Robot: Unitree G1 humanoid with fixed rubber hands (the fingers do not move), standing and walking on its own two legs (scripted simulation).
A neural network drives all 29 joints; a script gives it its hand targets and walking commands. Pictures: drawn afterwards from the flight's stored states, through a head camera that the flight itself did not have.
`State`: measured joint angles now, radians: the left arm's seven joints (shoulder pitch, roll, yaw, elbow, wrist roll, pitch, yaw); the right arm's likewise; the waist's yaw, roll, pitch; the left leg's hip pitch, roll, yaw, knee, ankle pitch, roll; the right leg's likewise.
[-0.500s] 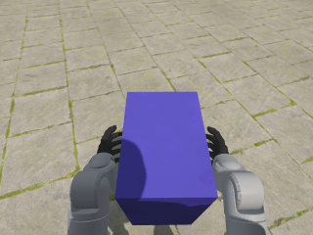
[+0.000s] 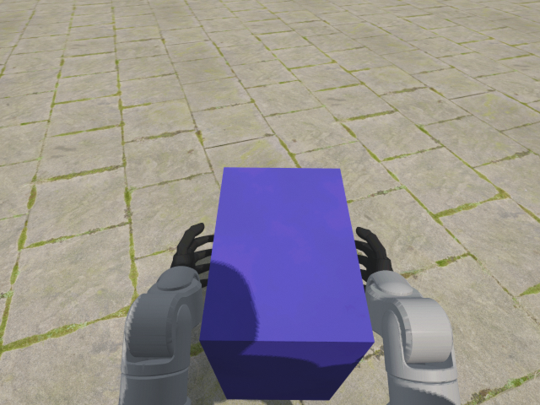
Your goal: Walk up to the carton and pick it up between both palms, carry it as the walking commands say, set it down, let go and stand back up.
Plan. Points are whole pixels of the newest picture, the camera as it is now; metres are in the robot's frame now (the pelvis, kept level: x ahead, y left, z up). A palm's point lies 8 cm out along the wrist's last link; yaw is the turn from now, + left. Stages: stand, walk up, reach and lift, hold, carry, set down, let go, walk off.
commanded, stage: carry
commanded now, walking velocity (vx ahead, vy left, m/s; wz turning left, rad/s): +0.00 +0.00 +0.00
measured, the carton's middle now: (279, 291) +0.28 +0.00 +0.03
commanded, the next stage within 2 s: hold in 1.74 s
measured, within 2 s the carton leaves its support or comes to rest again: neither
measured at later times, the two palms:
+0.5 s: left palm (199, 282) +0.26 +0.11 +0.10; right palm (394, 288) +0.25 -0.15 +0.10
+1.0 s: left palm (202, 283) +0.26 +0.11 +0.09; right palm (393, 290) +0.25 -0.15 +0.09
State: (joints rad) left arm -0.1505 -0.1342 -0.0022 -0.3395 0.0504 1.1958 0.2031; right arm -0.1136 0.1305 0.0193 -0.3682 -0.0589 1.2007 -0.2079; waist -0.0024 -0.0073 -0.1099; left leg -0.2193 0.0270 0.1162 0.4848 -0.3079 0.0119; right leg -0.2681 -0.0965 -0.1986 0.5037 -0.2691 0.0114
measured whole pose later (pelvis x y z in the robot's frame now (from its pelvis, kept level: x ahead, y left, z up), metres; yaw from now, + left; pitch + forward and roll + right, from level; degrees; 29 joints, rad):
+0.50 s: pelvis -0.01 -0.02 +0.00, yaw +0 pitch +2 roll +0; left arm -0.17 -0.14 0.01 -0.33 0.06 1.19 0.20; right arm -0.14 0.13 0.01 -0.36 -0.07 1.19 -0.21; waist 0.00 0.00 -0.09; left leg -0.24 0.06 0.11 0.49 -0.28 -0.01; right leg -0.29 -0.07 -0.20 0.50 -0.25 -0.02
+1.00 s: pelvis -0.02 -0.02 +0.00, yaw -1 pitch +2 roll +0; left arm -0.19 -0.14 0.03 -0.24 0.07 1.12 0.18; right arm -0.16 0.14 0.00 -0.27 -0.08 1.13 -0.20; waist 0.00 0.00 -0.08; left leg -0.25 0.06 0.12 0.50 -0.28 -0.01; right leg -0.30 -0.07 -0.19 0.51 -0.25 -0.02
